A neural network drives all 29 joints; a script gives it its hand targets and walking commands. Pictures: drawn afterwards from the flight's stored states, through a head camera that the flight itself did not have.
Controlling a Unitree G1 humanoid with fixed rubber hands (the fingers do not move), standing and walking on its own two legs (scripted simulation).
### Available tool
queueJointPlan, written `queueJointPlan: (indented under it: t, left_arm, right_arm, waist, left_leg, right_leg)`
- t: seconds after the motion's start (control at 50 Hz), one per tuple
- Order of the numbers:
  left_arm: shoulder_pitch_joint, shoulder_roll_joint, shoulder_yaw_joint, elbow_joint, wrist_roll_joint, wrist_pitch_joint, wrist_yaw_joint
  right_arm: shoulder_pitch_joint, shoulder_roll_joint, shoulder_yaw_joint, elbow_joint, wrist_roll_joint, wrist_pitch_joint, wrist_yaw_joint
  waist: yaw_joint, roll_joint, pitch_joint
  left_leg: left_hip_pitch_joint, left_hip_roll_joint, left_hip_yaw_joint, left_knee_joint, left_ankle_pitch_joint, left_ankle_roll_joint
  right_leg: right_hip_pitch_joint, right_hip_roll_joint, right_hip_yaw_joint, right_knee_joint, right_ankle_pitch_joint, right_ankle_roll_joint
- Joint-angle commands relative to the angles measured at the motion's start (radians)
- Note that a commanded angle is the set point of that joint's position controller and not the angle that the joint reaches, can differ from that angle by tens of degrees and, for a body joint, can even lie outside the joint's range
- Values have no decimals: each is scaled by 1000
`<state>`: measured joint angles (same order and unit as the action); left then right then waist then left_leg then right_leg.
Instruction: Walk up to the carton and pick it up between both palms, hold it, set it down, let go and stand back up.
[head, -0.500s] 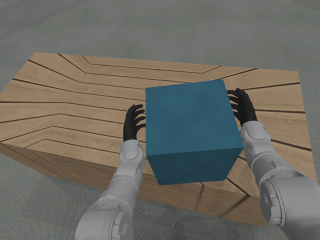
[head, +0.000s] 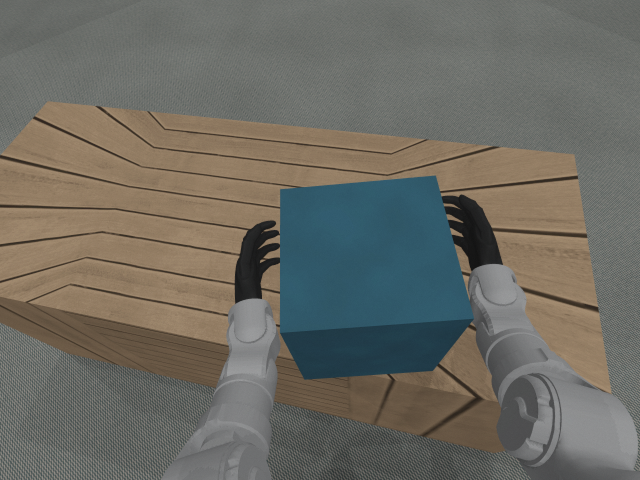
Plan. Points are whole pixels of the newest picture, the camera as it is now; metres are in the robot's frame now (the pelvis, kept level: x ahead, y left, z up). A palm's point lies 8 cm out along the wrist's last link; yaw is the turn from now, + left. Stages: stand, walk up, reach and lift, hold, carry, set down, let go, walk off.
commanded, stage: reach and lift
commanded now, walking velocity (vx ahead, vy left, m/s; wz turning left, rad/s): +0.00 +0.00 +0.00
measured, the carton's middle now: (363, 288) +0.39 +0.00 -0.07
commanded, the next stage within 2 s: none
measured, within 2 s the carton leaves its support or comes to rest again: leaves its support in 1.42 s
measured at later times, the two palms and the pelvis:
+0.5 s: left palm (253, 285) +0.36 +0.15 +0.00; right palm (479, 255) +0.42 -0.15 +0.00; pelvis +0.01 +0.00 +0.00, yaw +0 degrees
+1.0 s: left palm (252, 285) +0.36 +0.15 +0.00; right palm (480, 257) +0.41 -0.15 +0.00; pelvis +0.01 +0.00 +0.00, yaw +0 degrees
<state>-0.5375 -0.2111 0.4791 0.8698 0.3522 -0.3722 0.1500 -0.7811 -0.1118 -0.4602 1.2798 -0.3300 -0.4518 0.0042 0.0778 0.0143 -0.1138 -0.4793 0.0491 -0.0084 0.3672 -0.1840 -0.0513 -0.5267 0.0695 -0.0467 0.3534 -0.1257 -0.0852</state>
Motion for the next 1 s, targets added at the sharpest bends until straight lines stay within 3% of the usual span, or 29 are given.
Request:
queueJointPlan:
  t: [0.0, 0.22, 0.64, 0.98]
  left_arm:
    - [-365, -360, -257, -33, 73, -17, -67]
    - [-310, -386, -272, -29, 73, -24, -72]
    - [-327, -388, -278, -4, 57, -7, -71]
    - [-357, -396, -347, 15, 6, -22, -95]
  right_arm:
    - [-328, 493, 192, -8, -87, -72, 114]
    - [-311, 515, 263, -12, -57, -100, 102]
    - [-303, 536, 273, -1, -55, -84, 102]
    - [-299, 601, 417, -65, -4, -101, 48]
  waist:
    - [22, -70, -405]
    - [27, -79, -393]
    - [24, -85, -358]
    - [0, -96, -427]
  left_leg:
    - [3, -29, 94, -31, 250, 50]
    - [-4, -25, 88, -32, 273, 52]
    - [-7, -23, 93, -51, 201, 67]
    - [-26, -32, 79, -56, 197, 60]
  right_leg:
    - [472, -64, 1, 38, 378, 79]
    - [503, -69, 4, 50, 478, 82]
    - [455, -73, 10, 15, 337, 76]
    - [580, -86, 20, 55, 579, 111]
